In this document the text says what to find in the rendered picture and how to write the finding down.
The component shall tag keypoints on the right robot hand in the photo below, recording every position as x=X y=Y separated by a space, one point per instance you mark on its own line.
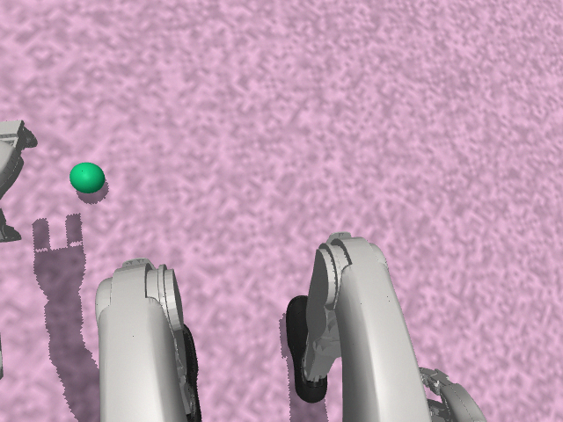
x=457 y=405

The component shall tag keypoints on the ball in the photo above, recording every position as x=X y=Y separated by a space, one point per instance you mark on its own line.
x=87 y=177

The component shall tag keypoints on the left robot foot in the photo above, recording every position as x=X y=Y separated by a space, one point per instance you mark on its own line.
x=191 y=375

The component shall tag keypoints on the left robot hand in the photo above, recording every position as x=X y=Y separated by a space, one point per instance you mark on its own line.
x=14 y=137

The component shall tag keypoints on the right robot foot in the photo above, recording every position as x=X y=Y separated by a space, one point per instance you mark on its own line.
x=297 y=331

